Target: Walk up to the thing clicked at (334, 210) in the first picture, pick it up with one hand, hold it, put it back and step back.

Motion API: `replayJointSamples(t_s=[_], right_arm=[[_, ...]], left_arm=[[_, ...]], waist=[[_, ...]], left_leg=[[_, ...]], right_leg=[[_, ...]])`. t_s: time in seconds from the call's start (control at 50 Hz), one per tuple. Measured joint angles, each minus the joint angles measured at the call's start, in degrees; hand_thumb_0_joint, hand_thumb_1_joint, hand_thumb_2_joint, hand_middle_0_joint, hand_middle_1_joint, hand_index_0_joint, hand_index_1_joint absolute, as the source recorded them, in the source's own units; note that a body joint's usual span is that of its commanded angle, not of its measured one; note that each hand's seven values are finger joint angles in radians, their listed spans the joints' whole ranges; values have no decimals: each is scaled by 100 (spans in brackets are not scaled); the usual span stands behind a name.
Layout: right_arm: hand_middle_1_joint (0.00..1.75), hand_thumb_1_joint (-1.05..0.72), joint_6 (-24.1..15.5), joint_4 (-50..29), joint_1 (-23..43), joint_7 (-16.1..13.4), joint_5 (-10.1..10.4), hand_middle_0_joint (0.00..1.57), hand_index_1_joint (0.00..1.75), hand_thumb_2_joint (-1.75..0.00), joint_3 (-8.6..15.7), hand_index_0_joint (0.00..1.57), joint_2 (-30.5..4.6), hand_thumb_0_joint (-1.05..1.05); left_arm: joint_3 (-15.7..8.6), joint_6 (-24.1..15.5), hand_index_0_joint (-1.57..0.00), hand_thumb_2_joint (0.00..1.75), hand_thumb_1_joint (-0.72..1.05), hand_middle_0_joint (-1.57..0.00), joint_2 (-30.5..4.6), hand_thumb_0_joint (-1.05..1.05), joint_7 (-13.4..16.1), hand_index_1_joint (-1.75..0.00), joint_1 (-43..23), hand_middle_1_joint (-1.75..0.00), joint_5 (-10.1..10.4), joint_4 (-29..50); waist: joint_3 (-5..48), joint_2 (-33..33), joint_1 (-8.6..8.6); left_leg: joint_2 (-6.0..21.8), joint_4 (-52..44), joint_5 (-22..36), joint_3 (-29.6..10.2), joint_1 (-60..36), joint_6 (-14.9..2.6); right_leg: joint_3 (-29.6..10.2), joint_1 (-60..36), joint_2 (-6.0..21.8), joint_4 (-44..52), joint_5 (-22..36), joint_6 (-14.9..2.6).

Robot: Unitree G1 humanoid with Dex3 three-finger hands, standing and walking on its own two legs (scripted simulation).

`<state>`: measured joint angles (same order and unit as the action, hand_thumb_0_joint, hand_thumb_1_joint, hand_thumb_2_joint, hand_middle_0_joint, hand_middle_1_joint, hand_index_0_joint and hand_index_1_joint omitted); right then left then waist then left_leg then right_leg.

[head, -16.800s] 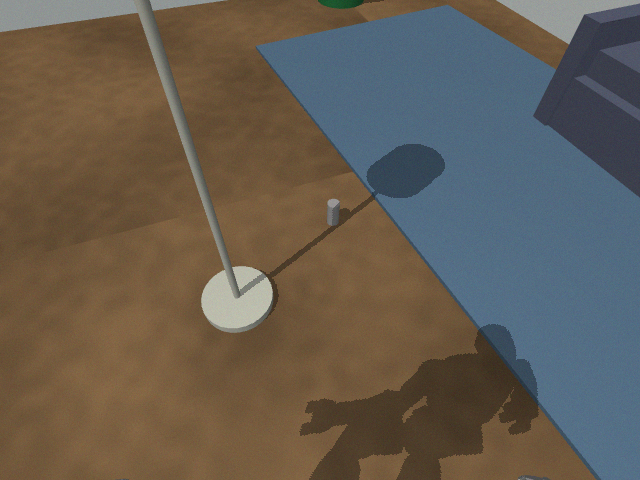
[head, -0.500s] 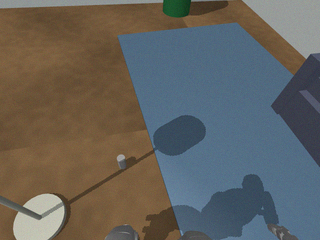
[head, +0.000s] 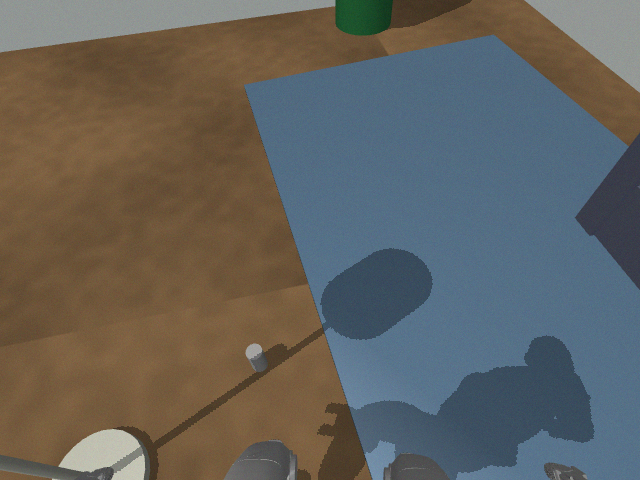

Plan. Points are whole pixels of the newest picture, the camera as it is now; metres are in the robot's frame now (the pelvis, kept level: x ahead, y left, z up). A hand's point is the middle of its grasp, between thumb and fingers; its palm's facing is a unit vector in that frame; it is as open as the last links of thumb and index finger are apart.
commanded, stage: walk up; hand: left
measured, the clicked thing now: (257, 358) +0.49 +0.25 -0.72
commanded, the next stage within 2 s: none
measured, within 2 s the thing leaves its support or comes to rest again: neither
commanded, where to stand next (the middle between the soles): +0.11 +0.02 m, yaw +0 degrees
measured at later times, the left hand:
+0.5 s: hand out of the picture +0.08 +0.29 -0.16, palm faces +0.07 -0.95 -0.30, open 7.4 cm
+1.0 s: hand out of the picture +0.09 +0.32 -0.16, palm faces +0.05 -0.95 -0.30, open 7.4 cm
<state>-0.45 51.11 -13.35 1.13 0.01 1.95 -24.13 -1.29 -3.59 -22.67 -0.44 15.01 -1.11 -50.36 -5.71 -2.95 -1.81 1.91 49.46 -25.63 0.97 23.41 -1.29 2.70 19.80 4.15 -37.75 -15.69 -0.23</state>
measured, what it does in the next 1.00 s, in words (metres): steps on the spot: left foot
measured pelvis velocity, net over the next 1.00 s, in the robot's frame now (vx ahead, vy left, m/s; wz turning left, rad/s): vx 0.04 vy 0.06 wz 0.06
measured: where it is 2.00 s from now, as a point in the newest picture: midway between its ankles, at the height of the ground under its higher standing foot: outside the picture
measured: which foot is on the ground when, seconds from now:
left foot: up 0.00-0.06, down 0.08-1.00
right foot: down 0.00-1.00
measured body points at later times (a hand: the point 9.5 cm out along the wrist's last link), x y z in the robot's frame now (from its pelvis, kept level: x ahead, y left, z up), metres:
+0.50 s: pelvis +0.03 +0.03 +0.01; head +0.04 +0.05 +0.45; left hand +0.07 +0.34 -0.14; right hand +0.16 -0.26 -0.11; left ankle +0.06 +0.14 -0.74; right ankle +0.05 -0.14 -0.72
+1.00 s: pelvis +0.04 +0.06 +0.01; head +0.05 +0.09 +0.46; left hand +0.09 +0.37 -0.13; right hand +0.15 -0.23 -0.10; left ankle +0.06 +0.14 -0.74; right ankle +0.05 -0.14 -0.72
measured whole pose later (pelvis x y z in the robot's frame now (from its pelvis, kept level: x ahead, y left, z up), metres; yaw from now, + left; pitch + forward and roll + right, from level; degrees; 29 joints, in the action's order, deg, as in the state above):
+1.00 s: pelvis +0.04 +0.06 +0.01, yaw +3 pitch -2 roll -4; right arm -0.3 65.4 -3.4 1.2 0.0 0.3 -19.6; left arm 0.0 -0.7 -21.1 -0.6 5.2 -0.1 -67.0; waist -2.8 -0.9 -1.0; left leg 0.1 18.2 -7.4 -1.5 9.1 -2.9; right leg 3.1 7.6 4.4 -19.9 -11.3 3.3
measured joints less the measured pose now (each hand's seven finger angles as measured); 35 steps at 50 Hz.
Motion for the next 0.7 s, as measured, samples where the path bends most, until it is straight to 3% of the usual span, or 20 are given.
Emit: replayJointSamples(t_s=[0.08, 0.1, 0.16, 0.2, 0.34, 0.7], right_arm=[[30, -90, -65, 122, 21, -17, -52, 21, 30, -89, 24, 20, -45, 0], [30, -90, -78, 203, 48, -48, -78, 21, 30, -89, 46, 20, -45, 0], [30, -90, -29, 434, 215, -53, -87, 21, 30, -89, -47, 20, 117, 0], [30, -90, -4, 523, 304, -34, -69, 21, 30, -89, -103, 20, 175, 1], [30, -90, 28, 803, 592, -15, -3, 21, 30, -89, -233, 20, 292, 1], [30, -90, -8, 1324, 1183, -7, 18, 21, 30, -89, -211, 20, 318, 0]], left_arm=[[48, 166, -21, 89, 90, -20, -65, 1, 15, -30, -121, -31, 78, -96], [50, 219, -21, 89, 90, -20, -62, 1, 27, -30, -208, -31, 115, -146], [23, 348, -20, 89, 91, -20, -63, 1, 48, -30, -422, -30, 172, -339], [28, 346, -20, 89, 91, -20, -12, 1, 34, -30, -517, -30, 179, -501], [107, 312, -20, 89, 91, -20, 199, 1, -26, -30, -679, -30, 161, -973], [148, 256, -20, 89, 91, -20, 163, 1, -16, -30, -959, -30, 154, -1619]], waist=[[114, -13, 59], [118, -20, 84], [54, 199, 87], [42, 221, 136], [97, 60, 93], [251, 73, -35]], left_leg=[[51, -1442, 1028, -69, -460, -48], [56, -1393, 1155, -136, -421, 23], [4, -1164, 997, -105, -417, 86], [15, -1180, 984, -169, -457, 92], [161, -1579, 1129, -335, -699, 100], [-16, -2728, 1651, -345, -1255, -9]], right_leg=[[60, 186, 8, -534, -355, 146], [83, 235, 6, -697, -488, 136], [-143, 162, -93, -811, -923, -29], [-135, 22, -157, -599, -644, -110], [48, -476, -304, 261, -183, 164], [108, -1062, -135, 1387, 340, 439]])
